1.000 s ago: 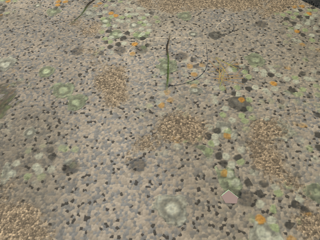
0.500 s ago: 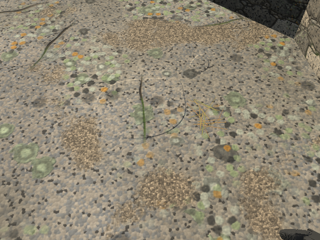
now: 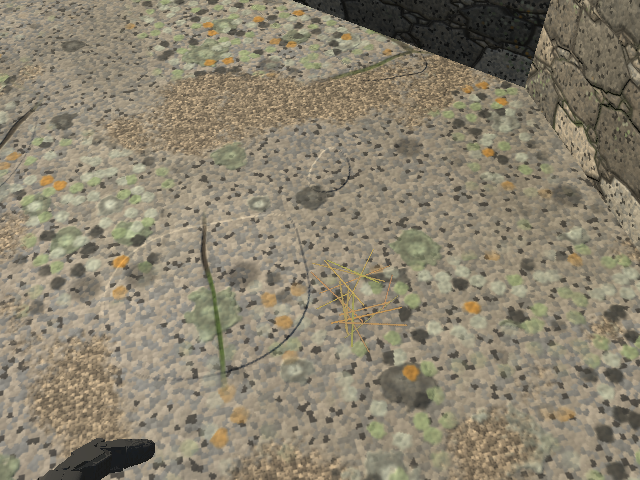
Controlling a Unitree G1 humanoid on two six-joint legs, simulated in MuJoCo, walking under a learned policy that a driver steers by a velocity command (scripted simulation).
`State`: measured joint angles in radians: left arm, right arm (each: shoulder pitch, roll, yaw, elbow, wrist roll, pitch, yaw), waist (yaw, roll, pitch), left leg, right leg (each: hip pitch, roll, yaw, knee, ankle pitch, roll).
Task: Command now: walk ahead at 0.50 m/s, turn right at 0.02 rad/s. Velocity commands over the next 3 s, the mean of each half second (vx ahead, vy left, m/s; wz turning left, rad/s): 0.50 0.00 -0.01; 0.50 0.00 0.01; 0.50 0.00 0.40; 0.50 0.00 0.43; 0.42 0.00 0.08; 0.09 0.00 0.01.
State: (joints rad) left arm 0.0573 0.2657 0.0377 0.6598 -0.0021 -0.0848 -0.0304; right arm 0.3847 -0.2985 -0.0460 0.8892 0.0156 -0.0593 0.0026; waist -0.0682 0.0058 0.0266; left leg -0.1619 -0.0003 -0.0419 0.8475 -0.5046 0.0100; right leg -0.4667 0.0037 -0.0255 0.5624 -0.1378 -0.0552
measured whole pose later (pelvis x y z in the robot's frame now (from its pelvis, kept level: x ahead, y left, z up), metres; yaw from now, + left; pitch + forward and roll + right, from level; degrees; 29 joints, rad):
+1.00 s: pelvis +0.55 +0.01 +0.00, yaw +1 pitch +2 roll +2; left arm 0.03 0.26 0.03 0.75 -0.01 -0.09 -0.04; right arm 0.39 -0.30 -0.06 0.93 0.02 -0.05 0.00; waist -0.08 -0.02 0.01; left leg 0.06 -0.02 0.03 0.33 -0.41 0.00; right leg -0.48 -0.04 -0.01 0.48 -0.03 -0.06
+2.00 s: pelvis +1.10 +0.12 +0.01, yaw +28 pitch +2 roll +1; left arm 0.03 0.27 0.04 0.77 0.00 -0.11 -0.03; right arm 0.35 -0.28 -0.07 0.81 0.01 -0.05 -0.01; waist -0.08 -0.04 0.02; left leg 0.00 -0.09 -0.12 0.34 -0.36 0.06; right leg -0.55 -0.04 0.03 0.50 0.04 0.00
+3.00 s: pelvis +1.43 +0.28 +0.01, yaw +28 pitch -1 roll +1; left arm 0.24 0.23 0.03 0.98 0.01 -0.01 0.03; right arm 0.16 -0.23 -0.03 0.92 -0.01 0.00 -0.02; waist 0.00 0.01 0.01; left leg -0.30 -0.01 0.01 0.49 -0.17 0.01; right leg -0.22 -0.04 0.01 0.53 -0.30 0.03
